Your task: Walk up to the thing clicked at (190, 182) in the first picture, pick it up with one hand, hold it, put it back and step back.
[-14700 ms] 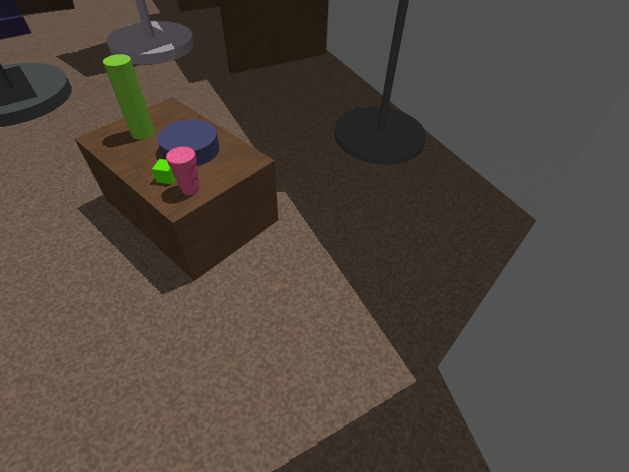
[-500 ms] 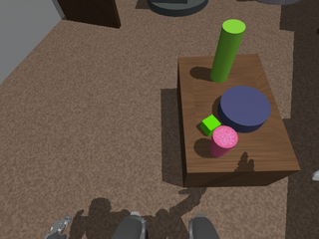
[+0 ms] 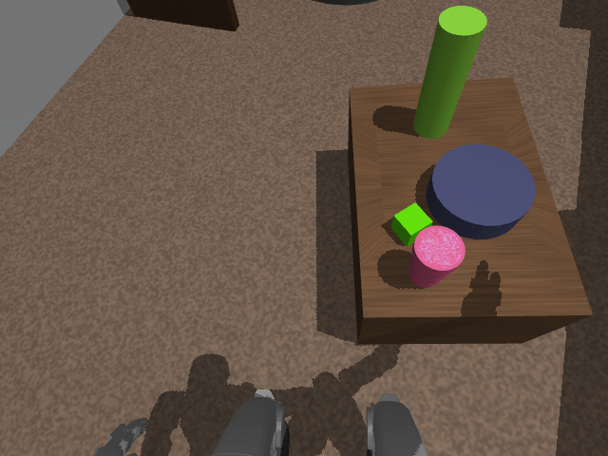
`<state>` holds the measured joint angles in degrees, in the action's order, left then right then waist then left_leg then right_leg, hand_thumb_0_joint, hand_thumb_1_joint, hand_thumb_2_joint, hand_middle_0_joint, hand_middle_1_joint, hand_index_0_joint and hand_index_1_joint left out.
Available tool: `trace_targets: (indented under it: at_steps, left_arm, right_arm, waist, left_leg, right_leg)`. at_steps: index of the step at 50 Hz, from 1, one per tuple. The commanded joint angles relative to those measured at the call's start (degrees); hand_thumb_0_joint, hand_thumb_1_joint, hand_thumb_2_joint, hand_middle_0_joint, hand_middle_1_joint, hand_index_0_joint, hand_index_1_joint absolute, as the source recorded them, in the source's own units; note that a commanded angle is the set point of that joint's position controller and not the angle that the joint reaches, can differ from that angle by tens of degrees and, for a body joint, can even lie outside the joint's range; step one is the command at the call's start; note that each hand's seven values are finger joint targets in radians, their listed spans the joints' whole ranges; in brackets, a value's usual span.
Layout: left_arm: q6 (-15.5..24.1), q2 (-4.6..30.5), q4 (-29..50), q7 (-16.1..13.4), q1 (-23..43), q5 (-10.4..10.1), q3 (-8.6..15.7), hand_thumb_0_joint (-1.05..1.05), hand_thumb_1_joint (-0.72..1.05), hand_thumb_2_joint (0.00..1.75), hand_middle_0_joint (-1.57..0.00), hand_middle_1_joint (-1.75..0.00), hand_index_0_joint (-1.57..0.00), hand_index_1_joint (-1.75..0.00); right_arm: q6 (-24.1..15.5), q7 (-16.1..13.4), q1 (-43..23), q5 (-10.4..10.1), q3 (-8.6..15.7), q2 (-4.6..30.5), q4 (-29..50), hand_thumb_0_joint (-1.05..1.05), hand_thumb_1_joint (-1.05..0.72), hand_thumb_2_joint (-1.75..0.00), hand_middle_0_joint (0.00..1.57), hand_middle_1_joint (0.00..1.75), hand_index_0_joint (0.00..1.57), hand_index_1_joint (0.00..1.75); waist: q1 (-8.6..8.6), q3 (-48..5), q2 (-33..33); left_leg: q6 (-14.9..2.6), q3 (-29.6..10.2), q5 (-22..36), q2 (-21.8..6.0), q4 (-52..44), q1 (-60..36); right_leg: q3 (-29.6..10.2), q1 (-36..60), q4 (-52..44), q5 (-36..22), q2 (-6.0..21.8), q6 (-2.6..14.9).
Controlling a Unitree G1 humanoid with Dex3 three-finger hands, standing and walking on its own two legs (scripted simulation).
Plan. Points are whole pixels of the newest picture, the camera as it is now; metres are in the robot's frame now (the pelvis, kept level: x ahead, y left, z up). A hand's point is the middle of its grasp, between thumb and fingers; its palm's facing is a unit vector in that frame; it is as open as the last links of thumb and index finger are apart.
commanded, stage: approach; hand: right
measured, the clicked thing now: (430, 262) +0.47 -0.20 -0.28
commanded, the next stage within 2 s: close in in 0.66 s
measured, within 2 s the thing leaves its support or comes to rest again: neither
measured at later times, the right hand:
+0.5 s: hand (567, 256) +0.41 -0.35 -0.10, palm faces +0.17 +0.98 -0.02, open 17.7 cm
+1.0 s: hand (466, 283) +0.42 -0.26 -0.27, palm faces +0.12 +0.99 -0.02, open 17.3 cm
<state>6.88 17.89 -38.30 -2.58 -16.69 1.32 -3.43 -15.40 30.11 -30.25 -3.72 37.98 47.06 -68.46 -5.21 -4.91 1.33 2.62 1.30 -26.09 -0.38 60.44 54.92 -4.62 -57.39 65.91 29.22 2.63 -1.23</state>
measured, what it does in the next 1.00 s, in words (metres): lowers itself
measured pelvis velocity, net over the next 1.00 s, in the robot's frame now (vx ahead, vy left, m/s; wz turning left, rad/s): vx -0.08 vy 0.00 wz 0.07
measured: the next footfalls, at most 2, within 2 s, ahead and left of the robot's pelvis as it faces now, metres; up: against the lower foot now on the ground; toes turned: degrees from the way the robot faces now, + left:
none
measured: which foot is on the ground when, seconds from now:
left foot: down 0.00-1.00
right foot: down 0.00-1.00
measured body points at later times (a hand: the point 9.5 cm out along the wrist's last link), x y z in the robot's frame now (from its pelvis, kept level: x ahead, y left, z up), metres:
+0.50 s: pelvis -0.02 +0.00 -0.12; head +0.16 -0.05 +0.29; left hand +0.09 +0.28 -0.21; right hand +0.39 -0.41 -0.09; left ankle +0.02 +0.15 -0.65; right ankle +0.01 -0.13 -0.65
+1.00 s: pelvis -0.08 +0.00 -0.30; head +0.12 -0.03 +0.10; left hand +0.00 +0.28 -0.41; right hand +0.41 -0.32 -0.27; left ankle +0.02 +0.15 -0.65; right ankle +0.01 -0.13 -0.65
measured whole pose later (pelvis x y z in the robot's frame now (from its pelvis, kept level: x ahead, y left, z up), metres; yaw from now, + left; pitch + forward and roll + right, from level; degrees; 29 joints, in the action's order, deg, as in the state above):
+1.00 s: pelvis -0.08 +0.00 -0.30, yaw +4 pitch +33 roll +6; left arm 1.9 16.3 -37.7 3.0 -10.4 4.2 -3.5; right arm -26.6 21.1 -46.0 -4.8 36.4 34.7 -57.8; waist -8.2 -8.0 -0.7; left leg 3.7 0.3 -36.2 0.6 122.3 119.7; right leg -8.6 -121.9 127.4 38.9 -0.5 -2.7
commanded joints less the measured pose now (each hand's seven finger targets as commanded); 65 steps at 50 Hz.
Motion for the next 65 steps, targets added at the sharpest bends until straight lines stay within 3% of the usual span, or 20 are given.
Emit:
trace_targets:
  at_steps: [1,5,11,18,20,22,25,27,30,33,34,37,39,45,48,50,52,56,60,65]
  left_arm:
    - [0.9,12.4,4.1,-0.8,-6.7,-0.2,4.4,0.00,0.92,0.90,-0.19,-0.31,-0.20,-0.30]
    - [0.5,12.4,4.4,-0.3,-7.0,-0.2,4.2,0.00,0.89,0.90,-0.20,-0.30,-0.20,-0.30]
    - [0.9,11.9,4.1,0.4,-5.1,0.4,3.6,0.00,0.89,0.91,-0.19,-0.30,-0.19,-0.30]
    - [2.1,11.6,6.3,1.2,-3.6,1.0,1.9,0.00,0.89,0.91,-0.18,-0.30,-0.18,-0.30]
    - [2.1,12.0,6.7,1.1,-3.4,1.2,1.6,0.00,0.89,0.91,-0.18,-0.29,-0.18,-0.30]
    - [1.8,12.4,6.7,1.0,-3.2,1.7,1.6,0.00,0.90,0.90,-0.18,-0.29,-0.18,-0.30]
    - [1.4,12.6,6.0,1.0,-2.6,2.5,1.7,0.00,0.90,0.91,-0.18,-0.29,-0.18,-0.29]
    - [1.2,13.5,5.0,0.8,-2.9,3.0,2.0,0.00,0.91,0.90,-0.18,-0.29,-0.18,-0.29]
    - [0.5,13.5,4.2,1.4,-2.7,3.6,2.4,0.00,0.91,0.90,-0.19,-0.30,-0.19,-0.30]
    - [-0.6,14.2,5.0,2.2,-3.0,3.7,2.9,0.00,0.91,0.90,-0.19,-0.30,-0.19,-0.30]
    - [-1.1,14.0,5.1,2.5,-2.9,3.6,3.4,0.00,0.90,0.91,-0.19,-0.30,-0.19,-0.30]
    - [-2.0,12.8,4.6,3.6,-2.1,3.5,3.6,0.00,0.90,0.91,-0.19,-0.29,-0.19,-0.30]
    - [-2.5,12.3,3.9,3.9,-2.4,3.5,3.6,0.00,0.89,0.90,-0.19,-0.30,-0.20,-0.30]
    - [-3.3,12.2,5.3,4.5,0.1,3.0,4.5,0.00,0.90,0.89,-0.20,-0.30,-0.20,-0.30]
    - [-4.1,12.7,5.1,4.5,-1.0,2.7,5.4,0.00,0.91,0.89,-0.20,-0.30,-0.20,-0.30]
    - [-4.3,12.1,5.4,4.4,-0.5,2.4,5.4,0.00,0.91,0.90,-0.20,-0.30,-0.20,-0.30]
    - [-4.8,12.2,4.9,4.2,-1.6,2.3,5.5,0.00,0.91,0.90,-0.20,-0.30,-0.20,-0.30]
    - [-5.6,10.9,4.7,4.2,-2.4,2.0,5.4,0.00,0.90,0.90,-0.20,-0.31,-0.20,-0.30]
    - [-6.0,11.3,5.1,4.3,-2.1,2.0,5.7,0.00,0.91,0.89,-0.20,-0.31,-0.20,-0.30]
    - [-6.7,10.7,5.3,4.5,-3.1,2.3,5.6,0.00,0.91,0.89,-0.20,-0.31,-0.20,-0.30]
  right_arm:
    - [-3.2,0.1,-13.3,-1.9,3.3,23.5,9.6,0.00,0.58,-0.03,0.05,0.04,0.05,0.04]
    - [-3.8,0.1,-14.6,-1.8,3.9,24.6,10.1,0.00,0.61,-0.05,0.03,0.06,0.04,0.06]
    - [-8.1,1.5,-17.0,-4.0,1.2,17.8,4.1,0.00,0.61,-0.05,0.03,0.06,0.04,0.06]
    - [-17.6,4.4,-17.5,-9.5,2.6,12.5,5.5,0.00,0.61,-0.03,0.05,0.04,0.05,0.04]
    - [-19.7,4.7,-19.3,-10.6,5.2,15.0,7.9,0.00,0.61,-0.01,0.06,0.04,0.06,0.04]
    - [-21.3,5.0,-21.0,-10.5,7.8,18.7,9.7,0.00,0.61,0.00,0.07,0.03,0.06,0.03]
    - [-22.1,5.6,-25.1,-9.9,7.9,17.9,10.2,0.00,0.58,0.00,0.08,0.03,0.07,0.03]
    - [-22.4,5.4,-31.7,-8.8,9.9,22.9,14.6,0.00,0.57,0.00,0.08,0.03,0.06,0.03]
    - [-20.0,4.7,-31.4,-7.0,7.8,19.0,11.4,0.00,0.51,0.00,0.08,0.03,0.07,0.03]
    - [-17.6,2.1,-33.4,-4.5,8.6,22.0,15.8,0.00,0.51,-0.01,0.08,0.03,0.06,0.03]
    - [-16.5,1.4,-32.8,-4.0,7.9,20.4,16.4,0.00,0.51,-0.01,0.08,0.03,0.06,0.03]
    - [-15.3,-0.8,-33.1,-4.1,4.9,14.2,16.7,0.00,0.50,0.00,0.09,0.03,0.07,0.03]
    - [-15.6,-2.4,-33.8,-3.6,5.0,14.9,19.0,0.00,0.51,0.00,0.09,0.02,0.07,0.02]
    - [-15.9,-7.8,-38.4,-3.3,0.7,8.4,24.5,0.00,0.45,0.00,0.08,0.02,0.07,0.02]
    - [-15.0,-10.9,-38.5,-2.1,0.1,8.4,25.7,0.00,0.44,0.00,0.09,0.02,0.07,0.02]
    - [-14.0,-12.3,-36.9,-2.1,-2.4,4.4,23.6,0.00,0.44,0.00,0.09,0.02,0.07,0.02]
    - [-14.1,-13.6,-38.1,-2.1,-1.9,5.3,27.4,0.00,0.45,0.00,0.09,0.02,0.06,0.02]
    - [-13.1,-15.5,-35.9,-2.4,-4.3,-0.4,23.9,0.00,0.44,0.00,0.09,0.02,0.07,0.02]
    - [-13.3,-16.8,-33.2,-1.7,-5.4,-2.4,21.4,0.00,0.41,0.00,0.09,0.02,0.07,0.02]
    - [-14.7,-18.0,-35.4,-1.9,-5.3,-2.8,24.5,0.00,0.41,-0.01,0.09,0.02,0.06,0.02]
  waist:
    - [1.64,-22.9,-11.5]
    - [1.64,-24.5,-12.1]
    - [-0.50,-18.6,-10.3]
    - [-0.96,-26.7,-10.8]
    - [-0.10,-30.2,-11.4]
    - [0.57,-33.4,-13.8]
    - [-0.31,-36.0,-16.0]
    - [-0.48,-41.9,-18.9]
    - [-1.19,-41.4,-19.5]
    - [0.30,-49.7,-21.7]
    - [-0.19,-50.8,-21.0]
    - [-1.73,-47.4,-16.8]
    - [-1.48,-46.0,-16.3]
    - [-1.78,-40.4,-15.7]
    - [-1.53,-41.8,-16.1]
    - [-2.39,-38.7,-13.6]
    - [-1.83,-41.9,-15.3]
    - [-3.28,-37.6,-10.8]
    - [-3.48,-35.4,-10.8]
    - [-2.64,-39.8,-12.1]
  left_leg:
    - [-3.93,1.4,13.7,1.4,-5.7,-9.1]
    - [-4.00,1.3,13.9,1.3,-5.4,-8.9]
    - [-4.05,1.6,8.9,1.5,0.6,2.7]
    - [-4.08,1.8,5.2,1.6,15.6,17.7]
    - [-4.10,1.9,5.5,1.5,20.4,20.2]
    - [-4.10,1.9,6.6,1.4,24.7,22.5]
    - [-4.22,2.3,6.9,1.3,31.4,28.1]
    - [-4.09,2.0,8.4,1.1,34.5,29.4]
    - [-4.13,2.6,5.9,1.1,38.6,33.4]
    - [-4.31,2.9,4.9,1.1,41.4,32.8]
    - [-4.19,3.1,5.0,1.1,42.4,32.1]
    - [-4.12,3.8,3.6,1.2,44.9,35.8]
    - [-4.18,3.8,1.7,1.2,46.5,38.3]
    - [-4.17,4.1,-10.6,1.3,47.2,45.5]
    - [-4.16,4.2,-11.8,1.5,47.5,45.1]
    - [-4.17,4.1,-13.3,1.6,47.1,46.1]
    - [-4.29,4.1,-10.8,1.4,47.9,45.2]
    - [-4.19,3.8,-8.1,1.3,47.5,44.8]
    - [-4.35,3.7,-6.4,1.0,48.2,46.1]
    - [-4.42,3.0,-2.0,0.6,49.1,43.2]
  right_leg:
    - [0.9,18.2,-9.4,-20.8,-0.8,2.22]
    - [0.7,19.2,-8.8,-21.7,-0.7,2.29]
    - [-0.1,10.1,-3.7,-16.2,0.1,2.22]
    - [-0.6,-1.9,11.2,-14.7,0.1,2.05]
    - [-0.5,-6.4,16.1,-15.0,-0.3,2.04]
    - [-0.1,-9.0,20.6,-16.6,-0.7,1.83]
    - [-0.4,-12.7,26.5,-17.1,-0.6,1.31]
    - [-0.1,-12.8,30.7,-18.2,-0.5,1.25]
    - [0.0,-17.2,33.8,-14.8,-0.4,0.93]
    - [0.2,-17.7,35.5,-13.2,-0.8,0.84]
    - [0.3,-18.9,36.6,-12.8,-0.8,0.87]
    - [0.5,-26.8,39.9,-9.0,-1.0,1.39]
    - [0.9,-30.8,42.0,-5.9,-1.3,1.65]
    - [1.8,-38.0,42.3,10.2,-2.1,2.29]
    - [1.5,-37.1,41.1,12.7,-2.3,2.18]
    - [1.5,-40.2,41.1,14.7,-2.4,2.55]
    - [1.3,-38.3,40.9,12.1,-2.5,2.40]
    - [1.8,-41.7,42.7,8.4,-2.5,2.83]
    - [1.9,-40.8,42.7,6.4,-2.5,2.77]
    - [2.2,-39.3,43.7,1.3,-2.6,2.40]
